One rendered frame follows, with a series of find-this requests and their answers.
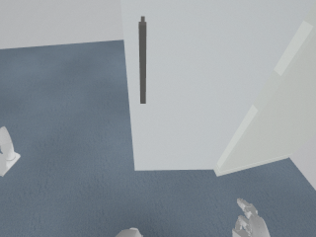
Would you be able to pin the fridge door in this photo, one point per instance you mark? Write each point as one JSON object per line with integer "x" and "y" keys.
{"x": 206, "y": 63}

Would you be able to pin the right robot hand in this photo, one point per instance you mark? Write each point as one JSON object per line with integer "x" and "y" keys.
{"x": 254, "y": 227}

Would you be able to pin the left robot hand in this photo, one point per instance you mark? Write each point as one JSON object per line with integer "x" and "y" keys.
{"x": 9, "y": 156}

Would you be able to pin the handle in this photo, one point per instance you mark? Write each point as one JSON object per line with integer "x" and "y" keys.
{"x": 142, "y": 39}

